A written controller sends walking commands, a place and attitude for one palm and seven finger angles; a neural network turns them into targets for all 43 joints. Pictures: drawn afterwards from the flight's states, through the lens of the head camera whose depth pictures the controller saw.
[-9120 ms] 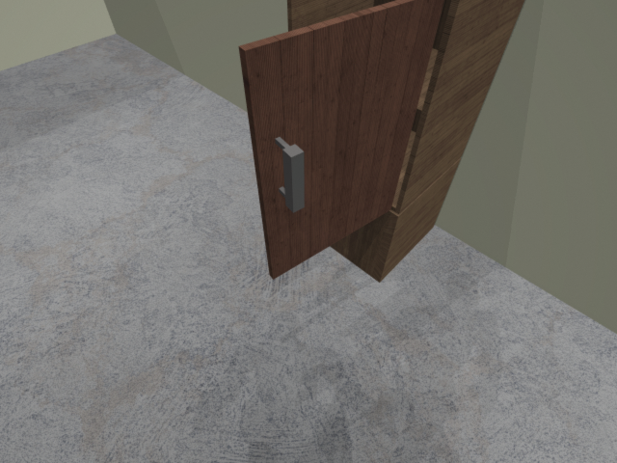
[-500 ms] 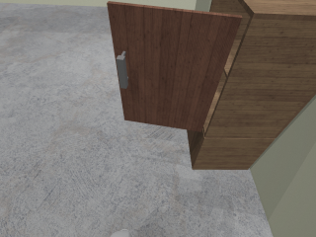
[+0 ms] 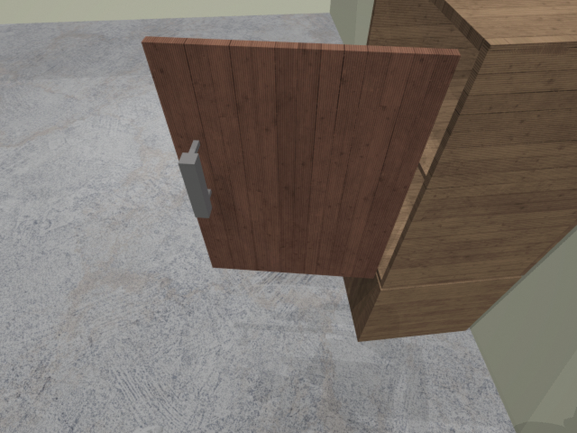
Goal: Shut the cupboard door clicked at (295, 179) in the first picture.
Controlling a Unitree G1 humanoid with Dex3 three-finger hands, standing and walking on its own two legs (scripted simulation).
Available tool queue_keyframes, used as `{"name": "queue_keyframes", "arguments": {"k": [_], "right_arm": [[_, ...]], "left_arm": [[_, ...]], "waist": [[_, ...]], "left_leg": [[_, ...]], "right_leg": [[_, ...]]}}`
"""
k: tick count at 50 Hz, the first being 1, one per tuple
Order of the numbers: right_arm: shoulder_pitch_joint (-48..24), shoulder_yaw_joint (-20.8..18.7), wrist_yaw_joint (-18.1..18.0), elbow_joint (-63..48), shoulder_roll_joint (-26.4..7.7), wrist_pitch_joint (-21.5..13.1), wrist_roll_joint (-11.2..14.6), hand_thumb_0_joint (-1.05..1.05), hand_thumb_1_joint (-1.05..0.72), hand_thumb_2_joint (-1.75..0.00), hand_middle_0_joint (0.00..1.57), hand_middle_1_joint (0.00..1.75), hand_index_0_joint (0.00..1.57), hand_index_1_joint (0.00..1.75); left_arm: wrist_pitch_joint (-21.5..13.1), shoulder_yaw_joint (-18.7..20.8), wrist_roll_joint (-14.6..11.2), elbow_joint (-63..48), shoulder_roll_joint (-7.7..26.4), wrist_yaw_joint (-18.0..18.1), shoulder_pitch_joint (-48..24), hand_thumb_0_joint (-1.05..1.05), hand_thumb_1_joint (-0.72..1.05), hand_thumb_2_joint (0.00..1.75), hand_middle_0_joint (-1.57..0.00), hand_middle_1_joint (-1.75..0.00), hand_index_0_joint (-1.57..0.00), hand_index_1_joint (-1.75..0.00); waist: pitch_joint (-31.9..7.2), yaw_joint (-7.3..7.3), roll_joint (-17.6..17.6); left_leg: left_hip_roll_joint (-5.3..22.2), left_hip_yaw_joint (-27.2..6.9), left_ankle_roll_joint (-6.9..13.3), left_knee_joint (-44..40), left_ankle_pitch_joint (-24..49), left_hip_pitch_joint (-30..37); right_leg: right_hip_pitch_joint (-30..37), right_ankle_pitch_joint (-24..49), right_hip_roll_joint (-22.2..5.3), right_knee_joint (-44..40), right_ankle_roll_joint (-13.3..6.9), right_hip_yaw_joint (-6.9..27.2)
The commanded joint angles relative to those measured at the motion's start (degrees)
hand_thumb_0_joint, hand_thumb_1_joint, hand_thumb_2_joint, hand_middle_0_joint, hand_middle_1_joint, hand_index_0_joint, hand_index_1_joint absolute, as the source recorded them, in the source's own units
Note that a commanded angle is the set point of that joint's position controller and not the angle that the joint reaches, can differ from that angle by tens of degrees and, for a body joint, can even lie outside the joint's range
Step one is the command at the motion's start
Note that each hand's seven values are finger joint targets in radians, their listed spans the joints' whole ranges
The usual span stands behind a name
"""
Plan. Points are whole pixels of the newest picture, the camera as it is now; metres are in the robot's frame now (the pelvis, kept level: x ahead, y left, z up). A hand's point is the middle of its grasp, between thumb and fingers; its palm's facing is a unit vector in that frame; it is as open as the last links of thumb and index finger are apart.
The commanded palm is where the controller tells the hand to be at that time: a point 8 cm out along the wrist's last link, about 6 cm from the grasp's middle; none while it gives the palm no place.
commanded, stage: come to a stop and stand still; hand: left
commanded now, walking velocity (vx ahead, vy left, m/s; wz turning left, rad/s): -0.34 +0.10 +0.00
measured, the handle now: (199, 179) +0.52 +0.19 +0.02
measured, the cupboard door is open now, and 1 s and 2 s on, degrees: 80 80 80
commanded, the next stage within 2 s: look again from close up in 1.94 s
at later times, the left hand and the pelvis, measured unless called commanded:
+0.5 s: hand out of the picture +0.07 +0.20 -0.16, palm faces +0.05 -0.96 -0.28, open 7.4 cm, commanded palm none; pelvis +0.02 -0.01 +0.00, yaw +1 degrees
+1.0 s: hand out of the picture +0.03 +0.23 -0.15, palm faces -0.03 -0.96 -0.28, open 7.4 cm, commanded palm none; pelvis -0.03 +0.02 +0.01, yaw -1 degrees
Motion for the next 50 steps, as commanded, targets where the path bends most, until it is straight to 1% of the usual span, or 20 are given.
{"name": "queue_keyframes", "arguments": {"k": [1,4,6,9,12,15,19,21,22,23,25,26,27,29,30,32,34,36,37,50], "right_arm": [[1.8,-0.3,-1.0,-3.2,-2.0,0.1,1.4,0.0,-0.9,-0.9,0.2,0.3,0.2,0.3],[3.9,-0.7,-1.4,-1.4,-2.7,1.5,1.7,0.0,-0.9,-0.9,0.2,0.3,0.2,0.3],[4.5,-1.0,-1.4,-0.6,-3.5,1.6,1.3,0.0,-0.9,-0.9,0.2,0.3,0.2,0.3],[1.6,-2.3,-1.6,-3.0,-7.2,1.8,0.4,0.0,-0.9,-0.9,0.2,0.3,0.2,0.3],[0.0,-2.7,-2.1,-4.3,-8.1,1.9,-0.2,0.0,-0.9,-0.9,0.2,0.3,0.2,0.3],[-2.0,-3.0,-2.4,-5.6,-8.9,1.9,-0.6,0.0,-0.9,-0.9,0.2,0.3,0.2,0.3],[-4.0,-3.8,-2.3,-6.5,-10.0,1.9,-0.1,0.0,-0.9,-0.9,0.2,0.3,0.2,0.3],[-4.0,-4.1,-1.9,-7.1,-9.1,2.0,0.7,0.0,-0.9,-0.9,0.2,0.3,0.2,0.3],[-3.5,-3.8,-1.7,-8.1,-6.4,2.3,1.2,0.0,-0.9,-0.9,0.2,0.3,0.2,0.3],[-4.5,-3.1,-1.3,-8.4,-4.8,2.9,1.5,0.0,-0.9,-0.9,0.2,0.3,0.2,0.3],[-6.3,-2.9,-1.1,-7.9,-3.3,3.7,1.1,0.0,-0.9,-0.9,0.2,0.3,0.2,0.3],[-10.3,-3.6,-1.0,-12.8,-7.5,1.5,1.2,0.0,-0.9,-0.9,0.2,0.3,0.2,0.3],[-12.2,-3.1,-0.1,-14.8,-5.3,0.9,1.3,0.0,-0.9,-0.9,0.2,0.3,0.2,0.3],[-13.2,-2.2,0.2,-15.4,-4.2,1.0,1.8,0.0,-0.9,-0.9,0.2,0.3,0.2,0.3],[-11.3,-1.8,0.3,-15.1,-3.2,1.1,1.7,0.0,-0.9,-0.9,0.2,0.3,0.2,0.3],[-7.0,-2.0,0.2,-13.6,-6.1,0.9,1.4,0.0,-0.9,-0.9,0.2,0.3,0.2,0.3],[-7.9,-2.6,0.2,-14.3,-11.3,0.0,0.9,0.0,-0.9,-0.9,0.2,0.3,0.2,0.3],[-11.2,-2.2,0.2,-15.6,-13.0,0.5,0.3,0.0,-0.9,-0.9,0.2,0.3,0.2,0.3],[-11.6,-2.0,0.4,-14.9,-12.0,0.4,0.2,0.0,-0.9,-0.9,0.2,0.3,0.2,0.3],[-7.9,-0.9,0.6,-11.7,-13.2,-0.3,0.1,0.0,-0.9,-0.9,0.2,0.3,0.2,0.3]], "left_arm": [[-0.4,0.6,-0.2,0.7,9.0,1.7,7.9,0.0,0.9,0.9,-0.2,-0.3,-0.2,-0.3],[0.3,0.5,-0.8,0.3,8.0,2.7,3.7,0.0,0.9,0.9,-0.2,-0.3,-0.2,-0.3],[1.1,1.0,-1.3,0.1,8.4,2.8,3.4,0.0,0.9,0.9,-0.2,-0.3,-0.2,-0.3],[2.5,0.8,-1.3,-1.9,5.9,2.6,2.5,0.0,0.9,0.9,-0.2,-0.3,-0.2,-0.3],[4.1,1.1,-0.9,-3.3,4.2,2.4,-0.7,0.0,0.9,0.9,-0.2,-0.3,-0.2,-0.3],[4.4,1.2,-0.8,-3.5,3.2,2.3,0.0,0.0,0.9,0.9,-0.2,-0.3,-0.2,-0.3],[3.7,1.3,-0.7,-2.9,3.1,1.9,4.6,0.0,0.9,0.9,-0.2,-0.3,-0.2,-0.3],[2.7,1.6,-0.2,-2.3,5.8,2.1,7.4,0.0,0.9,0.9,-0.2,-0.3,-0.2,-0.3],[2.2,2.0,0.2,-2.3,9.2,2.5,7.5,0.0,0.9,0.9,-0.2,-0.3,-0.2,-0.3],[1.9,1.5,-0.1,-2.0,10.0,2.2,6.6,0.0,0.9,0.9,-0.2,-0.3,-0.2,-0.3],[1.6,1.1,0.2,-2.1,8.2,2.6,4.3,0.0,0.9,0.9,-0.2,-0.3,-0.2,-0.3],[0.8,1.5,1.2,-4.0,9.9,5.2,7.7,0.0,0.9,0.9,-0.2,-0.3,-0.2,-0.3],[0.0,1.5,0.3,-5.6,11.5,5.0,11.2,0.0,0.9,0.9,-0.2,-0.3,-0.2,-0.3],[-0.5,0.8,0.1,-4.9,10.2,4.5,10.2,0.0,0.9,0.9,-0.2,-0.3,-0.2,-0.3],[-0.4,0.4,0.1,-5.9,10.6,4.3,9.0,0.0,0.9,0.9,-0.2,-0.3,-0.2,-0.3],[0.1,-0.2,-0.3,-6.6,10.7,3.9,5.5,0.0,0.9,0.9,-0.2,-0.3,-0.2,-0.3],[0.3,-0.5,-0.6,-6.9,10.3,3.2,4.7,0.0,0.9,0.9,-0.2,-0.3,-0.2,-0.3],[0.4,-0.2,-0.2,-7.6,9.9,3.0,4.8,0.0,0.9,0.9,-0.2,-0.3,-0.2,-0.3],[0.8,-0.5,0.1,-7.0,10.2,2.8,3.5,0.0,0.9,0.9,-0.2,-0.3,-0.2,-0.3],[0.7,-0.8,-0.2,-5.9,11.5,1.5,6.4,0.0,0.9,0.9,-0.2,-0.3,-0.2,-0.3]], "waist": [[-4.4,1.7,-6.3],[-7.2,0.44,-13.0],[-9.3,0.29,-6.3],[-8.2,1.42,10.5],[-1.2,0.24,11.6],[-1.2,0.57,9.2],[-5.9,1.53,7.5],[-8.9,1.72,0.7],[-8.6,1.0,-9.4],[-6.2,1.16,-12.5],[-3.8,0.6,-10.1],[-7.8,1.2,-8.1],[-11.0,3.56,-10.9],[-11.7,2.3,-1.0],[-10.5,0.88,-1.6],[-8.2,-1.5,-2.7],[-5.8,-0.44,2.6],[0.5,0.74,-1.0],[3.6,0.26,3.9],[-1.2,1.19,0.0]], "left_leg": [[2.7,-5.8,-2.9,9.6,-10.3,-10.5],[3.2,-5.9,-3.7,2.6,-2.1,-9.7],[3.0,-4.5,-4.1,-5.2,12.1,-6.0],[12.4,-9.7,1.1,-5.2,49.2,0.3],[17.5,-15.1,7.7,-9.0,59.2,-0.6],[17.7,-14.5,9.6,-6.7,58.9,1.8],[15.2,-12.1,6.9,-3.2,52.0,4.8],[9.4,-8.5,1.9,2.6,35.6,1.1],[3.9,-4.1,-1.4,6.7,16.2,-6.4],[0.2,-5.1,-2.8,12.4,-8.1,-9.2],[0.8,-8.3,-2.4,17.6,-10.3,-9.4],[-1.2,-4.3,-3.3,15.8,-10.8,-19.0],[0.7,-7.2,-0.7,17.1,-4.9,-21.1],[-0.1,-6.8,-0.5,10.7,-2.7,-15.8],[-1.0,-6.4,-0.7,5.6,1.3,-10.9],[-0.1,-7.3,-0.2,-4.7,10.2,-0.4],[6.5,-13.3,2.4,-5.9,18.8,0.4],[7.7,-14.5,3.3,-8.2,4.9,-7.7],[5.9,-15.3,2.5,-10.2,-0.2,-9.1],[5.1,-15.9,2.3,-14.3,-4.2,-10.5]], "right_leg": [[13.5,40.2,-18.5,-11.8,-11.9,16.3],[17.9,55.4,-14.4,-4.7,-9.1,8.6],[17.9,51.5,-12.7,-0.4,-6.3,7.7],[7.0,19.0,-3.7,4.1,0.2,1.4],[-1.2,-17.7,1.9,15.1,0.8,2.7],[-3.2,-18.3,2.3,16.1,0.7,4.1],[3.3,-6.4,2.6,2.2,0.7,2.2],[11.4,20.8,-1.4,-8.5,-0.2,8.1],[14.8,36.2,-10.6,-8.8,-4.0,17.5],[11.9,39.5,-16.4,-12.0,-9.0,19.5],[8.4,36.7,-13.8,-12.5,-10.7,17.6],[21.8,70.5,-10.8,-3.3,-7.5,22.3],[26.0,69.5,-12.2,-0.6,-7.1,19.0],[22.6,56.8,-10.7,-1.4,-8.2,16.6],[17.5,47.5,-8.9,-2.6,-7.2,14.6],[8.3,24.6,-5.3,-2.7,-3.8,12.0],[3.4,5.3,-1.2,-5.3,-0.7,9.6],[2.0,-8.7,-0.2,-10.8,-0.7,10.9],[0.0,-12.9,-0.7,-10.9,-1.3,11.5],[3.9,-14.3,-0.6,-11.7,-1.1,12.3]]}}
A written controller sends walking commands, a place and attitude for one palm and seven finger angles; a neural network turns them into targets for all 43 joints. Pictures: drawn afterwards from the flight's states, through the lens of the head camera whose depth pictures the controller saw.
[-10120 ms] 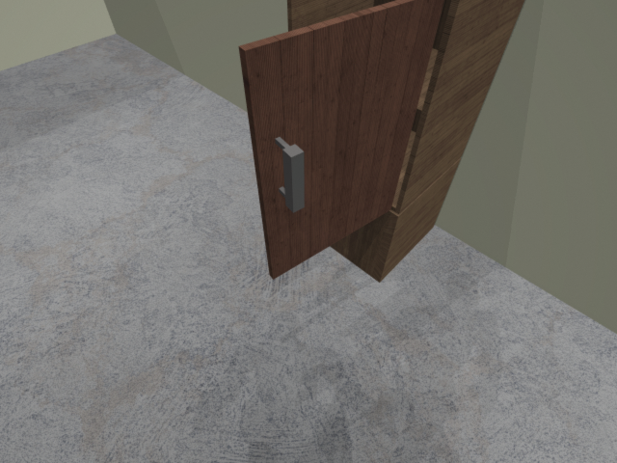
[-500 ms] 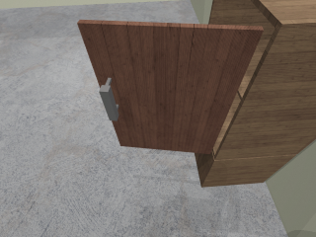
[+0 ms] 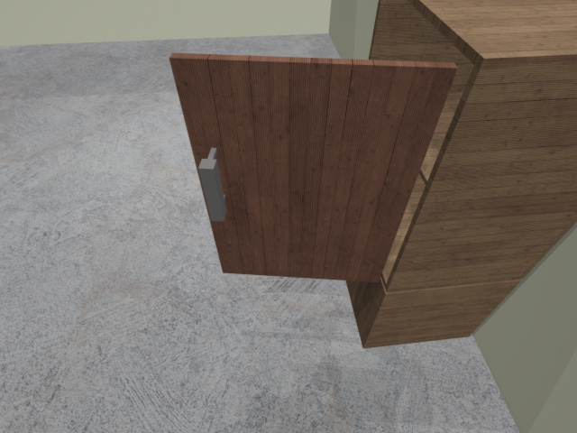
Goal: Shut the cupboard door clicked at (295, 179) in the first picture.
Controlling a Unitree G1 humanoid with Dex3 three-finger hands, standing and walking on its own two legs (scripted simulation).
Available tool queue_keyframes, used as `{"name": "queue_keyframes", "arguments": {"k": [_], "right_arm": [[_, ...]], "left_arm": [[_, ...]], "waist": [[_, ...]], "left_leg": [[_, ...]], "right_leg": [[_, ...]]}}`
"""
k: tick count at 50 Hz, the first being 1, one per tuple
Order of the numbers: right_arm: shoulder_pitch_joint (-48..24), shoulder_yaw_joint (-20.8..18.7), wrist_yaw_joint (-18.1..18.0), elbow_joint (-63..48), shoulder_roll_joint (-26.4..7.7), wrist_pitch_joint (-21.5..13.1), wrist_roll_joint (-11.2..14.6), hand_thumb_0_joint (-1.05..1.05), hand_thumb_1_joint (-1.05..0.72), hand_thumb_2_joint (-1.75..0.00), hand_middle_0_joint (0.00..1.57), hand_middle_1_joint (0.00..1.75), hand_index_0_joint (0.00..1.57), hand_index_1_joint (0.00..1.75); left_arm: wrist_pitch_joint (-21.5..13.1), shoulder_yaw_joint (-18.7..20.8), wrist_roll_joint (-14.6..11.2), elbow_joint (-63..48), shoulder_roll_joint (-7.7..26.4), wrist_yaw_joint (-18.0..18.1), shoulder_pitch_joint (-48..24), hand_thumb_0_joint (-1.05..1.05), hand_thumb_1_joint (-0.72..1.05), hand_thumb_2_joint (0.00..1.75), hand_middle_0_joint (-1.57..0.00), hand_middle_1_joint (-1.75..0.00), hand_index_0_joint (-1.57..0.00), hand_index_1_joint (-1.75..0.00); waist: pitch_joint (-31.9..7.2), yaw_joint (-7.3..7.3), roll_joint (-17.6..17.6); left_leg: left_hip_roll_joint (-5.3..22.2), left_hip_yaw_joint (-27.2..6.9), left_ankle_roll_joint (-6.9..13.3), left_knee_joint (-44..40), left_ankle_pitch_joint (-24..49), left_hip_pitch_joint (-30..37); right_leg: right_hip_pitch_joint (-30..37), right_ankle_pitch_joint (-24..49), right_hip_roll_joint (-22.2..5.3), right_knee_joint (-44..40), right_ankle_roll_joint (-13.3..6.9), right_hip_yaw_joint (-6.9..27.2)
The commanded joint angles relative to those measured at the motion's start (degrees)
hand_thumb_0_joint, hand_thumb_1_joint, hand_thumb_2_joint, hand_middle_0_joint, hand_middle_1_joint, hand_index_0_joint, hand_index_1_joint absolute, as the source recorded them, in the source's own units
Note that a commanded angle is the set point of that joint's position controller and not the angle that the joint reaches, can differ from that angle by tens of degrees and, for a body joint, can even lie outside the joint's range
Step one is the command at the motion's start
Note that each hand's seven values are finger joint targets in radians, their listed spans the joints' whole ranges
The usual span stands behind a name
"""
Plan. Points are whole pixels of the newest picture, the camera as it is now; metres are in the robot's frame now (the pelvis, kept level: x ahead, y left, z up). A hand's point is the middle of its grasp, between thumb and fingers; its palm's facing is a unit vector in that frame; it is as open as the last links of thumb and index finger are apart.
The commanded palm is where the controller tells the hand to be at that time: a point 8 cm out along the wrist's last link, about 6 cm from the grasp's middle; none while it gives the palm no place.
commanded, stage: come to a stop and stand still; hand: left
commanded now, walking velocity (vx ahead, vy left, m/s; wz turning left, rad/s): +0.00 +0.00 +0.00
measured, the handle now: (216, 184) +0.54 +0.18 +0.01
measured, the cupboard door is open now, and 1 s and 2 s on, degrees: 80 80 80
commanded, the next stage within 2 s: look again from close up in 0.94 s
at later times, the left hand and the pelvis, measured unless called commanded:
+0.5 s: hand out of the picture +0.09 +0.22 -0.17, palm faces -0.04 -0.97 -0.25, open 7.4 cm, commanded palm none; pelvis +0.04 +0.01 +0.00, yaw +0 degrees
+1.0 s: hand out of the picture +0.12 +0.23 -0.17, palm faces -0.03 -0.96 -0.28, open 7.4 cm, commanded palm none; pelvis +0.07 +0.01 +0.00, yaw +0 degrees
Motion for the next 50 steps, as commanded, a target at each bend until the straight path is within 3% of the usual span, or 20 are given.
{"name": "queue_keyframes", "arguments": {"k": [1,10,24,33,44,50], "right_arm": [[-1.1,-2.1,-0.8,-3.1,-9.3,-2.1,0.4,0.0,-0.9,-0.9,0.2,0.3,0.2,0.3],[0.1,-1.7,-1.0,0.6,-9.9,-2.9,0.9,0.0,-0.9,-0.9,0.2,0.3,0.2,0.3],[-1.3,-1.2,-1.9,3.4,-9.3,-3.5,1.3,0.0,-0.9,-0.9,0.2,0.3,0.2,0.3],[-4.2,-1.3,-1.9,3.1,-9.8,-3.2,1.2,0.0,-0.9,-0.9,0.2,0.3,0.2,0.3],[-5.3,-1.4,-2.1,3.4,-10.4,-3.2,1.2,0.0,-0.9,-0.9,0.2,0.3,0.2,0.3],[-5.2,-1.3,-2.1,4.0,-10.8,-3.1,1.2,0.0,-0.9,-0.9,0.2,0.3,0.2,0.3]], "left_arm": [[-1.6,2.0,-0.1,-3.3,8.4,0.3,-0.4,0.0,0.9,0.9,-0.2,-0.3,-0.2,-0.3],[-1.8,1.3,-0.3,-0.1,8.9,0.3,-0.7,0.0,0.9,0.9,-0.2,-0.3,-0.2,-0.3],[-2.1,0.7,-0.5,3.0,8.7,0.9,-2.5,0.0,0.9,0.9,-0.2,-0.3,-0.2,-0.3],[-1.8,0.8,-0.4,2.5,9.1,0.9,-3.8,0.0,0.9,0.9,-0.2,-0.3,-0.2,-0.3],[-1.7,1.2,-0.4,2.0,10.1,0.9,-4.7,0.0,0.9,0.9,-0.2,-0.3,-0.2,-0.3],[-1.7,1.1,-0.5,2.4,10.4,0.8,-4.5,0.0,0.9,0.9,-0.2,-0.3,-0.2,-0.3]], "waist": [[1.0,0.28,-1.5],[0.6,0.72,-0.7],[-3.5,0.15,-1.1],[-2.7,0.17,-1.6],[-4.0,0.32,-1.6],[-3.7,0.34,-1.8]], "left_leg": [[7.1,-10.2,0.6,-10.3,-15.0,-3.8],[8.2,-11.1,0.7,-11.5,-11.4,-3.1],[8.2,-7.3,0.2,-5.9,15.9,7.5],[8.1,-7.2,0.0,-6.5,15.7,8.7],[8.3,-7.1,0.0,-6.4,21.3,10.7],[8.2,-7.2,-0.2,-7.1,18.3,10.3]], "right_leg": [[-0.1,-11.5,-4.1,-6.5,-2.7,6.6],[2.8,-4.1,-4.8,-5.1,-2.9,5.6],[5.3,12.8,-6.0,-3.9,-1.8,4.9],[5.3,12.9,-6.1,-4.6,-1.5,4.9],[7.3,16.9,-6.3,-4.4,-1.6,4.3],[8.0,16.4,-6.7,-5.4,-1.7,4.6]]}}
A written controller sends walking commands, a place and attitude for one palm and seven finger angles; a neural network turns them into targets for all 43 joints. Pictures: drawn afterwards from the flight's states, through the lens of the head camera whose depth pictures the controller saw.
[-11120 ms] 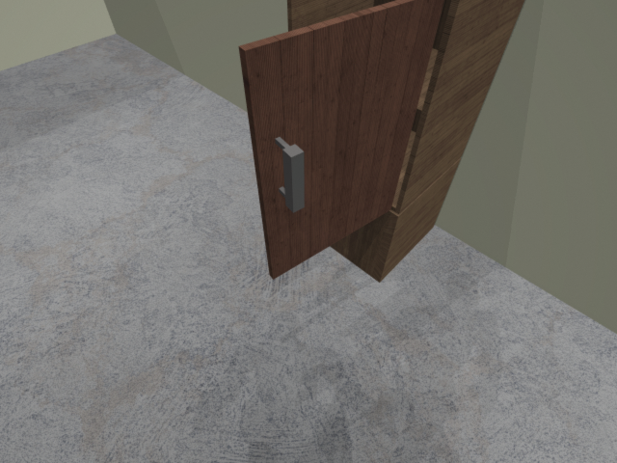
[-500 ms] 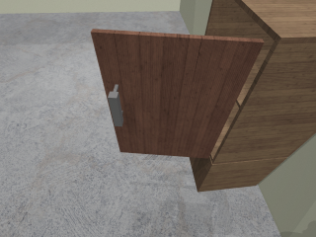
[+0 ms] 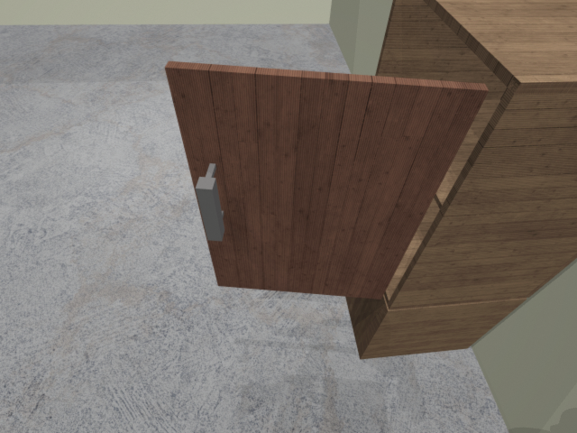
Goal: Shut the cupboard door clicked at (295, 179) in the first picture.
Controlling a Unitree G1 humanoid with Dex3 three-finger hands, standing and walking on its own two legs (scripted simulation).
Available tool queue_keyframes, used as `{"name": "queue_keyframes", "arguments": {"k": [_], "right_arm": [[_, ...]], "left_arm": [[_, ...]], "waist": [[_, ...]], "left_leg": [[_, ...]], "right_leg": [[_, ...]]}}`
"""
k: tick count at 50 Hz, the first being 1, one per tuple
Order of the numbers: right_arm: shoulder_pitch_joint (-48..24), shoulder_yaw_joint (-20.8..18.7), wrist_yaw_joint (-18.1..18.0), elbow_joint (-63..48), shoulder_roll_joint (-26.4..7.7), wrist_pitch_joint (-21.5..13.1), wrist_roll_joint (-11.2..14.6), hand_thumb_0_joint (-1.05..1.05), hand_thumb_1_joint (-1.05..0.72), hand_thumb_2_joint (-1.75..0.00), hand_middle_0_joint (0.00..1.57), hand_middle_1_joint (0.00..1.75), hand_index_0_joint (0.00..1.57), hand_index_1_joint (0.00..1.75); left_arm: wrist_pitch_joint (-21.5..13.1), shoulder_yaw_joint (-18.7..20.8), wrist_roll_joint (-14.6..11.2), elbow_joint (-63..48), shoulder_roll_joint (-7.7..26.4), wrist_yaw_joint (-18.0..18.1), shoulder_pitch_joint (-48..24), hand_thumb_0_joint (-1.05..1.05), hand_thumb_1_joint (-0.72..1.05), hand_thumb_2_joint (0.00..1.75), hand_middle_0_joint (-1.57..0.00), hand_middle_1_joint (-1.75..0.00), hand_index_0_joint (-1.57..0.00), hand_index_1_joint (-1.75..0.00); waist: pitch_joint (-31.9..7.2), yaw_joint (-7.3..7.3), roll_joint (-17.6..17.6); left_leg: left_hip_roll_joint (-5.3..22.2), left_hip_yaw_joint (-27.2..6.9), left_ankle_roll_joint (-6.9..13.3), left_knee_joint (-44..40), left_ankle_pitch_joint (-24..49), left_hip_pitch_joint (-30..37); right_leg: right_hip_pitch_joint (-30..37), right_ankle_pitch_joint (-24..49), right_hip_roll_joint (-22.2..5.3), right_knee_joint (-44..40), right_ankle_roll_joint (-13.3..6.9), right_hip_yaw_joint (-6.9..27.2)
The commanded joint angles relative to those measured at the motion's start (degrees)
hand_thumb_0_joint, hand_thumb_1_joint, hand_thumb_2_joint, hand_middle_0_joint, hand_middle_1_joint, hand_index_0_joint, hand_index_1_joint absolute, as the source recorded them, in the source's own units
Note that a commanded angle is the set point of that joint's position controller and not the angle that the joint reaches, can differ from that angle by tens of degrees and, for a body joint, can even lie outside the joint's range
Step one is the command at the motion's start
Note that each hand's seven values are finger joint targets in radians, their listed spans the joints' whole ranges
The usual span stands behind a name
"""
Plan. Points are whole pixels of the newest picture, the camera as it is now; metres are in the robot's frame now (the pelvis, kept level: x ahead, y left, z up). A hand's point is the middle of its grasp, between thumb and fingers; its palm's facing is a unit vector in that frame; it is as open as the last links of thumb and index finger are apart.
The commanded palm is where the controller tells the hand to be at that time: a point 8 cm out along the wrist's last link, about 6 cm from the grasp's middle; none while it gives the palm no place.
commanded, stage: look again from close up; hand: left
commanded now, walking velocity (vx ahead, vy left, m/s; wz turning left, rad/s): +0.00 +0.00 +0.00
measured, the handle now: (214, 202) +0.48 +0.17 +0.01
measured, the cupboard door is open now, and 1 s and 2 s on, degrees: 80 80 80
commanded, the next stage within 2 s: come to a stop and stand still in 0.52 s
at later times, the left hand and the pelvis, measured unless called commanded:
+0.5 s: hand out of the picture +0.03 +0.20 -0.17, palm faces -0.02 -0.97 -0.25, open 7.4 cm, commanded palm none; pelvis -0.01 +0.00 +0.00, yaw +0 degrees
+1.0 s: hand out of the picture -0.02 +0.18 -0.17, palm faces +0.01 -0.97 -0.23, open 7.4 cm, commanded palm none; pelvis -0.03 +0.00 -0.01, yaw +1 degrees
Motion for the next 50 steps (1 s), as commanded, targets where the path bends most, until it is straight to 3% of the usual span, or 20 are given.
{"name": "queue_keyframes", "arguments": {"k": [1,10,29,32,33,34,35,36,38,40,43,44,47,48,50], "right_arm": [[-0.3,-1.9,-0.8,-2.8,-9.7,-1.3,0.3,0.0,-0.9,-0.9,0.2,0.3,0.2,0.3],[0.4,-1.6,-0.7,-1.6,-9.1,-1.3,0.3,0.0,-0.9,-0.9,0.2,0.3,0.2,0.3],[1.9,-1.6,-0.8,-0.3,-7.6,-1.4,0.4,0.0,-0.9,-0.9,0.2,0.3,0.2,0.3],[2.1,-1.6,-0.8,-0.1,-7.8,-1.6,0.4,0.0,-0.9,-0.9,0.2,0.3,0.2,0.3],[3.3,-1.4,-0.5,-3.2,-5.5,-1.5,0.9,0.0,-0.9,-0.9,0.2,0.3,0.2,0.3],[2.7,-0.8,-0.2,-4.5,-5.0,-1.4,0.4,0.0,-0.9,-0.9,0.2,0.3,0.2,0.3],[6.5,-1.1,-0.5,-4.0,-3.2,-1.7,-0.1,0.0,-0.9,-0.9,0.2,0.3,0.2,0.3],[7.8,-1.2,-0.8,-4.3,-3.6,-1.6,-0.3,0.0,-0.9,-0.9,0.2,0.3,0.2,0.3],[6.9,-1.4,-1.0,-5.6,-4.1,-1.0,0.1,0.0,-0.9,-0.9,0.2,0.3,0.2,0.3],[6.6,-1.5,-0.9,-6.6,-4.2,-0.7,0.1,0.0,-0.9,-0.9,0.2,0.3,0.2,0.3],[5.9,-1.7,-0.6,-6.9,-4.1,-0.4,0.1,0.0,-0.9,-0.9,0.2,0.3,0.2,0.3],[6.1,-1.7,-0.5,-6.7,-3.7,-0.4,0.1,0.0,-0.9,-0.9,0.2,0.3,0.2,0.3],[6.4,-1.8,-0.3,-6.5,-3.5,-0.4,0.1,0.0,-0.9,-0.9,0.2,0.3,0.2,0.3],[6.6,-2.0,-0.3,-6.4,-3.5,-0.4,0.1,0.0,-0.9,-0.9,0.2,0.3,0.2,0.3],[6.9,-2.0,-0.2,-6.1,-3.4,-0.5,0.1,0.0,-0.9,-0.9,0.2,0.3,0.2,0.3]], "left_arm": [[-1.4,1.8,0.0,-3.0,8.8,0.5,0.4,0.0,0.9,0.9,-0.2,-0.3,-0.2,-0.3],[-1.2,1.6,0.0,-2.1,8.3,0.4,0.8,0.0,0.9,0.9,-0.2,-0.3,-0.2,-0.3],[-1.5,1.4,0.1,-0.7,6.6,0.5,2.5,0.0,0.9,0.9,-0.2,-0.3,-0.2,-0.3],[-1.5,1.4,0.0,-0.5,6.5,0.4,2.9,0.0,0.9,0.9,-0.2,-0.3,-0.2,-0.3],[-2.3,0.6,0.8,1.1,1.6,2.8,6.9,0.0,0.9,0.9,-0.2,-0.3,-0.2,-0.3],[-3.0,0.7,0.4,0.5,4.1,2.6,8.6,0.0,0.9,0.9,-0.2,-0.3,-0.2,-0.3],[-2.7,0.7,0.2,-0.3,4.2,2.2,8.1,0.0,0.9,0.9,-0.2,-0.3,-0.2,-0.3],[-2.7,0.6,-0.2,-0.7,3.6,2.0,8.4,0.0,0.9,0.9,-0.2,-0.3,-0.2,-0.3],[-2.2,0.6,-0.3,-0.7,2.5,1.9,7.6,0.0,0.9,0.9,-0.2,-0.3,-0.2,-0.3],[-1.9,0.6,-0.2,-1.4,2.1,1.7,6.9,0.0,0.9,0.9,-0.2,-0.3,-0.2,-0.3],[-1.3,0.4,0.0,-1.8,1.5,1.4,5.9,0.0,0.9,0.9,-0.2,-0.3,-0.2,-0.3],[-1.4,0.5,0.1,-1.8,1.8,1.3,6.0,0.0,0.9,0.9,-0.2,-0.3,-0.2,-0.3],[-1.2,0.6,0.1,-2.0,1.6,1.1,6.8,0.0,0.9,0.9,-0.2,-0.3,-0.2,-0.3],[-1.2,0.6,0.2,-2.0,1.6,1.0,7.0,0.0,0.9,0.9,-0.2,-0.3,-0.2,-0.3],[-1.3,0.8,0.2,-2.1,1.5,1.0,7.6,0.0,0.9,0.9,-0.2,-0.3,-0.2,-0.3]], "waist": [[-5.0,0.08,0.5],[-2.7,0.18,1.2],[-1.4,0.13,-0.5],[-2.8,0.13,0.5],[-0.7,-0.45,6.9],[-0.1,0.35,8.6],[-4.1,-0.81,10.4],[-8.5,-0.44,9.4],[-10.0,-0.61,3.6],[-6.5,-0.64,-1.7],[0.6,-0.64,-1.8],[1.7,-0.47,-1.1],[3.6,-0.43,-0.7],[3.7,-0.44,-1.9],[3.1,-0.35,-1.1]], "left_leg": [[9.8,-7.5,-1.1,-2.8,21.6,2.8],[9.7,-7.8,-1.1,-4.6,16.7,1.3],[9.7,-7.8,-1.2,-5.2,14.3,0.9],[9.8,-7.9,-1.2,-5.3,14.7,1.6],[11.0,-5.2,-3.0,3.4,26.2,-0.3],[8.5,-6.1,-3.8,4.3,26.8,-2.4],[8.6,-6.8,-4.3,3.2,28.9,-0.3],[9.2,-7.3,-3.3,4.4,31.6,1.4],[10.0,-8.0,-2.3,4.2,28.2,1.7],[9.5,-8.1,-1.8,3.5,21.7,-1.0],[8.6,-8.7,-1.5,-0.5,9.0,-4.8],[8.4,-8.6,-1.3,-0.7,8.9,-5.6],[7.8,-9.2,-1.2,-3.1,0.1,-7.2],[7.7,-9.3,-1.2,-3.5,-1.6,-7.5],[7.6,-9.4,-1.1,-4.0,-2.5,-7.7]], "right_leg": [[0.9,17.9,-5.3,-1.3,-3.3,3.8],[0.2,13.3,-5.2,-2.9,-3.2,4.0],[-0.8,12.1,-5.1,-4.2,-3.1,4.1],[-0.4,12.0,-5.3,-4.1,-3.1,4.3],[-3.2,15.8,-5.9,-0.3,-1.8,2.0],[-2.7,23.1,-6.6,0.5,-3.0,2.9],[-1.2,24.5,-6.7,4.1,-4.4,3.8],[0.6,22.7,-5.9,4.7,-4.6,2.8],[0.8,17.3,-5.0,3.6,-4.3,1.7],[-0.7,15.3,-4.9,2.8,-4.2,2.1],[-5.0,5.7,-4.4,0.6,-3.8,3.1],[-5.2,5.6,-4.2,0.5,-3.9,2.9],[-6.9,-0.4,-3.7,-0.7,-3.7,3.6],[-7.1,-1.3,-3.6,-1.1,-3.7,3.7],[-6.7,-1.5,-3.7,-1.3,-3.8,3.7]]}}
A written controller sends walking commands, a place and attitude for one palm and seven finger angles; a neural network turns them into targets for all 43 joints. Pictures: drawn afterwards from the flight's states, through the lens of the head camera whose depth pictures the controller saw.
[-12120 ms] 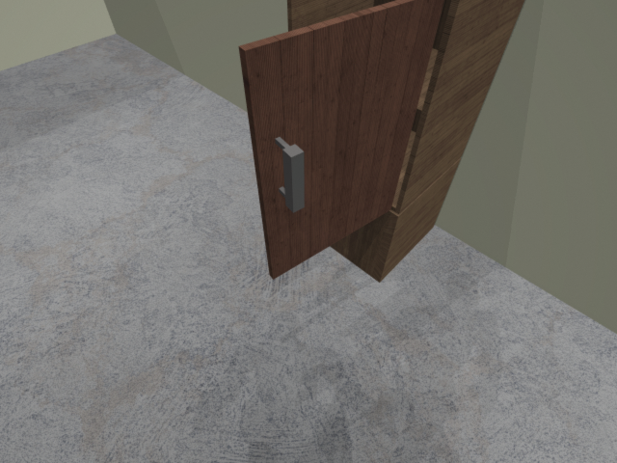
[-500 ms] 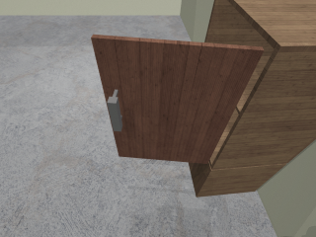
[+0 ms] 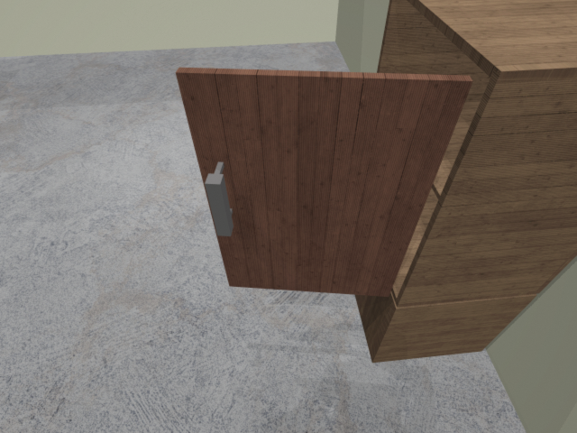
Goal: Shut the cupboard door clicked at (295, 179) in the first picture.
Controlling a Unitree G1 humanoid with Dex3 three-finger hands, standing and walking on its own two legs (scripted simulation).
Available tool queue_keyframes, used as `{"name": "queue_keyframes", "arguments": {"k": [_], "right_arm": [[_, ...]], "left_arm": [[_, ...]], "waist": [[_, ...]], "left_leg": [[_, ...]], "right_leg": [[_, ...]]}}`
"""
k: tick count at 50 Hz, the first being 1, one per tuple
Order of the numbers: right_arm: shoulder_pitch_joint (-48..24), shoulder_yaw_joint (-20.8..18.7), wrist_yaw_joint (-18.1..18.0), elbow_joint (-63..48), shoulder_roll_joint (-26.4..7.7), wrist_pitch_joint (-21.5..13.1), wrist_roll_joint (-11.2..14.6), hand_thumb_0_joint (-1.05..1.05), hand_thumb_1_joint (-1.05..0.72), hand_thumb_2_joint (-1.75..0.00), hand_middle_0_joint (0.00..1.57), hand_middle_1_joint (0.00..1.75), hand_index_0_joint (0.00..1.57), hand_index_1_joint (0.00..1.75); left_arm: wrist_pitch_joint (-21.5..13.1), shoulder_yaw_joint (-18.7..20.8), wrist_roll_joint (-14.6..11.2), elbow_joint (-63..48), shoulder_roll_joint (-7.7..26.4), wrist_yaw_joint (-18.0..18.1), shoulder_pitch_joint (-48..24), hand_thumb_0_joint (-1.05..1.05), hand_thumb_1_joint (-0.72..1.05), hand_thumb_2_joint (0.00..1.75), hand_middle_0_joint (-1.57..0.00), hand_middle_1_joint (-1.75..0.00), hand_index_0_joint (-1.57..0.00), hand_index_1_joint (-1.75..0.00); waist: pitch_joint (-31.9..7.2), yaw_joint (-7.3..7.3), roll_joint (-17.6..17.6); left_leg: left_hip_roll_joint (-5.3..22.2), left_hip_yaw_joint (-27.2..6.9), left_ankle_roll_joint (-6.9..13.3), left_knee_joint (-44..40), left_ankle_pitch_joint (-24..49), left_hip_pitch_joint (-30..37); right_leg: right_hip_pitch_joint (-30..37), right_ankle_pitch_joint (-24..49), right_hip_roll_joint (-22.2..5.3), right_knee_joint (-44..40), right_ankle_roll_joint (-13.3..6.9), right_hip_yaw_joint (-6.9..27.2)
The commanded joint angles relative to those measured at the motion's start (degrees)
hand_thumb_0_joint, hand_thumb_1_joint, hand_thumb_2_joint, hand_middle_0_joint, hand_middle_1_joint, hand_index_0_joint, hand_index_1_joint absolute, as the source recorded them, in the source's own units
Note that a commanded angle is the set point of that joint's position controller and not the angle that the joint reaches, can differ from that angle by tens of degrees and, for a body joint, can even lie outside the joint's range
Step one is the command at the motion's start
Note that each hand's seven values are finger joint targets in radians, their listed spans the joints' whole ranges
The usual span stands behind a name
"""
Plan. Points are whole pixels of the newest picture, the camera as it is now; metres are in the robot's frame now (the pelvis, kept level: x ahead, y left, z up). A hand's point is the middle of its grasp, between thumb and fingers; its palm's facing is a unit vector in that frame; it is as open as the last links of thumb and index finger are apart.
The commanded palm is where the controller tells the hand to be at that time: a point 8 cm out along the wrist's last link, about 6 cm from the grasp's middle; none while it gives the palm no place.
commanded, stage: come to a stop and stand still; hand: left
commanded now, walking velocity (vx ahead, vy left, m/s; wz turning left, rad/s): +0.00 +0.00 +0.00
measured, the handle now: (222, 198) +0.51 +0.16 +0.01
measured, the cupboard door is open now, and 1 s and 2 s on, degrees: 80 80 80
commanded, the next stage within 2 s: look again from close up in 0.54 s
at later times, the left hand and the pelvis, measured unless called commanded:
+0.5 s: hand out of the picture -0.01 +0.17 -0.18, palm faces +0.00 -0.98 -0.18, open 7.4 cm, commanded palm none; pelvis -0.01 +0.00 +0.00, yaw +0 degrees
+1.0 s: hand out of the picture -0.02 +0.17 -0.18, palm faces +0.01 -0.99 -0.15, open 7.4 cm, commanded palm none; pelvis -0.01 +0.01 +0.01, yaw +0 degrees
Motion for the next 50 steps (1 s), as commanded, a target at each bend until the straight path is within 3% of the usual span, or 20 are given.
{"name": "queue_keyframes", "arguments": {"k": [1,5,11,22,44,50], "right_arm": [[1.2,-1.8,-0.4,-2.9,-7.1,-1.5,0.3,0.0,-0.9,-0.9,0.2,0.3,0.2,0.3],[1.6,-1.7,-0.5,-2.1,-6.9,-1.9,0.4,0.0,-0.9,-0.9,0.2,0.3,0.2,0.3],[2.0,-1.5,-0.6,-0.2,-6.4,-2.1,0.5,0.0,-0.9,-0.9,0.2,0.3,0.2,0.3],[2.5,-1.5,-0.7,1.7,-6.1,-1.9,0.5,0.0,-0.9,-0.9,0.2,0.3,0.2,0.3],[3.7,-1.3,-0.9,3.4,-3.6,-1.8,0.7,0.0,-0.9,-0.9,0.2,0.3,0.2,0.3],[4.0,-1.4,-1.0,3.4,-3.5,-1.9,0.6,0.0,-0.9,-0.9,0.2,0.3,0.2,0.3]], "left_arm": [[-1.2,1.9,0.2,-3.0,7.7,0.3,1.8,0.0,0.9,0.9,-0.2,-0.3,-0.2,-0.3],[-1.5,1.9,0.1,-2.8,7.6,0.2,2.5,0.0,0.9,0.9,-0.2,-0.3,-0.2,-0.3],[-1.5,1.8,0.1,-1.6,7.4,0.1,2.9,0.0,0.9,0.9,-0.2,-0.3,-0.2,-0.3],[-1.3,1.6,0.1,-0.2,6.8,0.0,3.1,0.0,0.9,0.9,-0.2,-0.3,-0.2,-0.3],[-1.2,1.4,0.1,0.6,4.4,0.2,4.9,0.0,0.9,0.9,-0.2,-0.3,-0.2,-0.3],[-1.0,1.5,0.2,0.9,3.8,0.3,5.5,0.0,0.9,0.9,-0.2,-0.3,-0.2,-0.3]], "waist": [[3.4,0.13,-3.7],[1.1,0.34,-3.1],[1.2,0.43,-1.1],[2.6,0.53,-1.2],[2.5,0.54,-2.7],[2.3,0.66,-0.8]], "left_leg": [[7.8,-8.9,-1.1,-9.1,-2.4,-3.9],[8.0,-8.3,-1.0,-8.6,0.3,-3.0],[8.1,-8.0,-1.3,-8.9,1.8,-2.5],[8.6,-8.8,-1.7,-10.9,-1.2,-3.6],[8.7,-8.0,-1.8,-10.8,3.8,-1.8],[8.8,-8.7,-1.7,-11.9,2.6,-2.2]], "right_leg": [[-3.3,-0.8,-3.4,-6.2,-3.8,4.7],[-1.5,2.1,-3.8,-6.5,-3.6,4.4],[-1.2,3.4,-4.2,-7.5,-3.6,4.5],[-1.0,2.8,-4.1,-8.3,-3.2,3.8],[-0.5,6.1,-4.2,-8.9,-2.7,3.2],[0.2,6.5,-4.2,-8.3,-2.5,2.8]]}}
